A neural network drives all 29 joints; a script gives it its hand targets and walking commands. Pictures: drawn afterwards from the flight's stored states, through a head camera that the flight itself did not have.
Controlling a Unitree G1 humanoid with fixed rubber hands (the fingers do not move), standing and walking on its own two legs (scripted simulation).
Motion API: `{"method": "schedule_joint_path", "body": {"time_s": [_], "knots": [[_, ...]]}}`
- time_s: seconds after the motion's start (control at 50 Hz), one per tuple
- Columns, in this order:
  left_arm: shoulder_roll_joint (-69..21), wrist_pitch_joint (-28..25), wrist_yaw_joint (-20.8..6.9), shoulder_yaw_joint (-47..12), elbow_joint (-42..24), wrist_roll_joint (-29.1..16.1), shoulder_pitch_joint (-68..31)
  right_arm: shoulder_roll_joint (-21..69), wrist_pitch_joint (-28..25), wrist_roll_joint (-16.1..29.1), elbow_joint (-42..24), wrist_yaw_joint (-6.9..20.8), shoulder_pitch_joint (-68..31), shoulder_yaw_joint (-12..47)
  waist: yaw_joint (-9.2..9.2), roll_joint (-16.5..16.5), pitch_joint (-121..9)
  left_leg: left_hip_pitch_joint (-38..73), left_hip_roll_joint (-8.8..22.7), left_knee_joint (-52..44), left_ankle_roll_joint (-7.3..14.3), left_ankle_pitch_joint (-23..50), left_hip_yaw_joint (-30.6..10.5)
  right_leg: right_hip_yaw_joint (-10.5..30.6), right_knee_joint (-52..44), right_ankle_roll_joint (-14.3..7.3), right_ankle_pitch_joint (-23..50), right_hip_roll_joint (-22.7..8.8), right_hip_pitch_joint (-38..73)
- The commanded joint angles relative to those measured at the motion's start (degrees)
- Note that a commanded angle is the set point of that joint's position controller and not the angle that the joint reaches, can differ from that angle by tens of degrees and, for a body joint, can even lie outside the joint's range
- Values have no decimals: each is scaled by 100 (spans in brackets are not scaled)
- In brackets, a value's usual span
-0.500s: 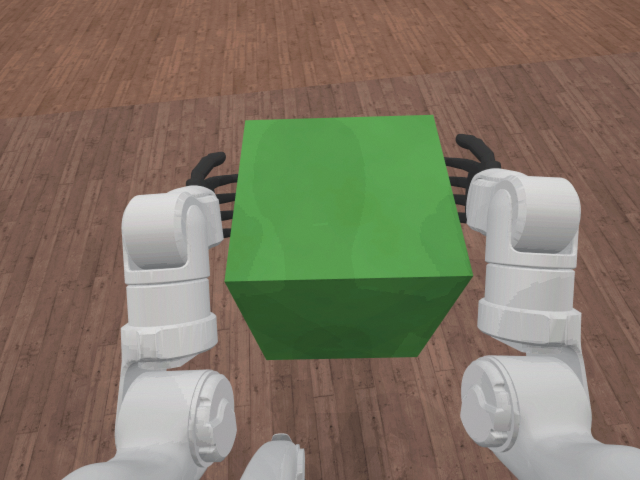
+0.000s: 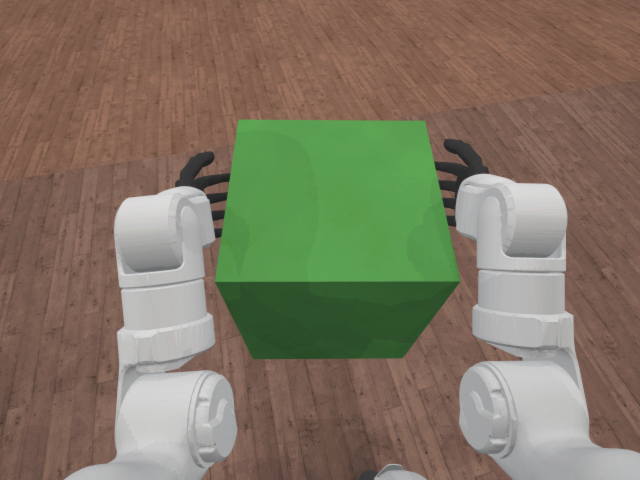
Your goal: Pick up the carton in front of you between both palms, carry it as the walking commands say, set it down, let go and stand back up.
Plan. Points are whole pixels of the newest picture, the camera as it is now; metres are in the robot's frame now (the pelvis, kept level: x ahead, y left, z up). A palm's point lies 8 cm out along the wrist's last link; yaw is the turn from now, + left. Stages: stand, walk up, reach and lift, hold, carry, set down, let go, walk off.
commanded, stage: carry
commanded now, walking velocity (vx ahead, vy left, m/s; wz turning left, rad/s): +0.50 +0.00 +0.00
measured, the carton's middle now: (329, 252) +0.38 -0.01 +0.09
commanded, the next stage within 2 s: none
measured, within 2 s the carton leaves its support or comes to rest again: neither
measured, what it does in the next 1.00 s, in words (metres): climbs: right foot, then left foot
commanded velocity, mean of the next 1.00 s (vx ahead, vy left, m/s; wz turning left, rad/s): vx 0.50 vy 0.00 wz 0.00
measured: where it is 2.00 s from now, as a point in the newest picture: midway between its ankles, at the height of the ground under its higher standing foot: (304, 201)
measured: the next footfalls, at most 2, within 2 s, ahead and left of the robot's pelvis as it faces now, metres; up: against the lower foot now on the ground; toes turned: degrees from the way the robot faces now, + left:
right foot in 0.02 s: +0.18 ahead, -0.10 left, +0.02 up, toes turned -6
left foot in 0.44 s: +0.46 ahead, +0.11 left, +0.05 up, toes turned +6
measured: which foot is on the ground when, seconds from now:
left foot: down 0.00-0.04, up 0.06-0.42, down 0.44-0.88, up 0.90-1.00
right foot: up 0.00-0.00, down 0.02-0.46, up 0.48-0.84, down 0.86-1.00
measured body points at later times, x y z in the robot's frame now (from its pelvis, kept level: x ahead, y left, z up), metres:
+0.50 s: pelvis +0.31 +0.02 +0.02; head +0.33 +0.02 +0.47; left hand +0.70 +0.16 +0.18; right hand +0.70 -0.14 +0.19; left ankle +0.41 +0.10 -0.68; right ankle +0.17 -0.10 -0.64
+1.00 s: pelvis +0.61 -0.02 +0.06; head +0.63 -0.02 +0.51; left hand +0.98 +0.15 +0.21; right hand +1.00 -0.15 +0.21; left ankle +0.53 +0.10 -0.56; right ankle +0.66 -0.09 -0.66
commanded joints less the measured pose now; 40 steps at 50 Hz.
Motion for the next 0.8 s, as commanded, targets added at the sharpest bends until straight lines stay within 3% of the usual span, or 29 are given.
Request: {"method": "schedule_joint_path", "body": {"time_s": [0.0, 0.02, 0.04, 0.06, 0.08, 0.1, 0.14, 0.2, 0.26, 0.3, 0.36, 0.38, 0.4, 0.42, 0.44, 0.46, 0.48, 0.5, 0.52, 0.56, 0.66, 0.72, 0.78], "knots": [[-5732, -230, -1242, -3372, 478, -2277, -3740, 6104, 149, 2634, 187, 1663, -3924, 3458, 613, 303, -3091, 11, 636, 1578, 192, 4334, 43, -174, -735, -277, 263, 208, 3634], [-5695, -263, -1286, -3276, 627, -2296, -3614, 6159, 145, 2604, 299, 1682, -3942, 3391, 726, -838, -3501, -1490, 190, 3042, -74, 2406, 48, 2486, -1149, -787, -631, -1391, 4839], [-5818, -328, -1314, -3256, 678, -2337, -3804, 6211, 136, 2549, 348, 1698, -4017, 3285, 800, -2001, -3297, -3150, -653, 4179, -143, -106, -324, 4452, -1734, -1467, 339, -1944, 5533], [-5954, -340, -1354, -3258, 488, -2481, -4038, 6287, 99, 2529, 325, 1679, -4212, 3250, 757, -1471, -3074, -3736, -318, 5082, 37, -150, -773, 4134, -1395, -1548, 924, -1980, 5523], [-6202, -361, -1402, -3374, 251, -2687, -4291, 6277, 67, 2455, 234, 1614, -4180, 3202, 810, -765, -2932, -3885, -170, 5322, 77, 18, -803, 3544, -1167, -1457, 1549, -1815, 5242], [-6350, -389, -1428, -3489, -73, -2877, -4644, 6319, 42, 2399, 128, 1550, -4201, 3135, 760, -274, -2774, -3880, 18, 5089, 103, 283, -821, 3039, -1143, -1240, 1656, -1687, 4884], [-6576, -401, -1433, -3653, -546, -3213, -5107, 6301, 37, 2299, -78, 1415, -4178, 3077, 629, -405, -2743, -3680, 137, 4610, 106, 566, -796, 2492, -1353, -973, 1154, -1504, 4475], [-6523, -371, -1404, -3664, -801, -3344, -5087, 6092, 52, 2167, -351, 1233, -4035, 3071, 646, -620, -2713, -3820, 145, 4195, 39, 648, -554, 2164, -1564, -1058, 1018, -1475, 4393], [-6317, -293, -1372, -3650, -856, -3323, -4946, 5835, 115, 2044, -473, 1140, -3979, 3125, 677, -637, -2508, -3832, 252, 3125, -43, 853, -368, 1695, -1704, -1102, 1250, -1385, 4359], [-6172, -230, -1375, -3595, -651, -3209, -4706, 5736, 175, 1988, -338, 1139, -3822, 3165, 684, -797, -2348, -3282, 159, 2135, -23, 1263, -153, 1257, -1712, -949, 1774, -1216, 4109], [-6022, -182, -1404, -3497, -214, -2990, -4406, 5733, 232, 1989, 50, 1220, -3639, 3184, 609, -1036, -2227, -2151, -295, 1020, 98, 1323, 476, 625, -1385, -627, 3064, -1057, 3836], [-6007, -178, -1411, -3452, -67, -2926, -4329, 5782, 232, 2017, 199, 1266, -3629, 3175, 429, -1037, -2368, -1429, -563, 676, 160, 1410, 719, 377, -838, -470, 3899, -1009, 3704], [-6006, -177, -1416, -3405, 66, -2878, -4279, 5827, 218, 2054, 389, 1317, -3558, 3139, 111, -866, -2723, -167, -736, 200, 256, 1688, 933, -4, 25, -244, 4325, -859, 3350], [-5975, -194, -1421, -3376, 151, -2807, -4299, 5871, 191, 2115, 525, 1369, -3498, 3081, -218, -446, -3228, 1470, -232, 210, 361, 1439, 215, -48, 1083, -12, 3155, -753, 2380], [-6101, -193, -1430, -3303, 201, -2749, -4292, 5779, 136, 2125, 585, 1410, -3502, 3003, -259, 1111, -3790, 2856, 1579, -288, 1191, 432, -3126, 106, 2762, 290, 846, -118, 577], [-5991, -215, -1429, -3275, 171, -2684, -4473, 5999, 95, 2204, 606, 1460, -3617, 3044, -310, 1696, -3502, 3080, 1808, -971, 1582, 1565, -4584, 550, 3858, 237, -1375, 543, -579], [-6136, -259, -1391, -3273, 124, -2667, -4633, 6138, 82, 2369, 296, 1505, -3914, 3130, -168, 1075, -3198, 2906, 1815, -592, 1623, 2220, -3984, 848, 4584, 58, -1375, 237, -1060], [-6112, -281, -1341, -3237, 33, -2616, -4623, 6388, 56, 2596, 34, 1545, -4225, 3280, -221, 409, -3010, 2511, 1693, -357, 1506, 2802, -3433, 846, 4657, 1, -1237, 65, -1184], [-6137, -299, -1277, -3236, -84, -2578, -4634, 6522, 29, 2789, -277, 1573, -4561, 3385, -150, 125, -2836, 2124, 1556, -344, 1299, 2948, -2954, 887, 4377, -30, -1040, -108, -1178], [-6108, -324, -1138, -3197, -290, -2490, -4541, 6694, 15, 3073, -676, 1590, -4938, 3528, 19, 315, -2872, 1798, 1375, -531, 1054, 2503, -2383, 841, 3790, -18, -770, -224, -929], [-5806, -287, -945, -3347, -632, -2312, -4323, 6369, 101, 3067, -941, 1563, -4652, 3533, -85, 519, -2787, 1792, 1327, -764, 1223, 2441, -1676, 476, 2430, 140, -595, -289, -1097], [-5699, -201, -968, -3461, -406, -2284, -4138, 6143, 184, 2857, -605, 1555, -4237, 3518, -120, 734, -2574, 1562, 1161, -784, 1041, 2968, -1136, 218, 1095, 125, -23, -203, -516], [-5715, -146, -1092, -3426, 57, -2307, -3954, 6042, 207, 2660, -164, 1579, -4017, 3418, -53, 833, -2353, 1434, 1002, -505, 765, 3850, -652, -384, -14, 34, 91, 199, 297]]}}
